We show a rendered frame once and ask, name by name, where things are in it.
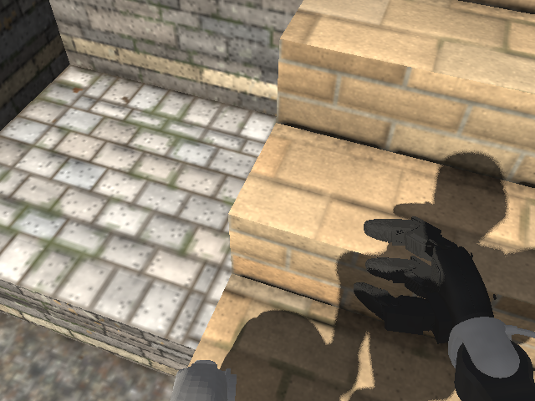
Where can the robot right forearm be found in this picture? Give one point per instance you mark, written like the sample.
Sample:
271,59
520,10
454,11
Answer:
489,365

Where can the left robot thigh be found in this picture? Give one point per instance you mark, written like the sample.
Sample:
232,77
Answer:
205,382

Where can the robot right hand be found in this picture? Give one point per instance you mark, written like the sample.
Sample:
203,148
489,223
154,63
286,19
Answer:
452,286

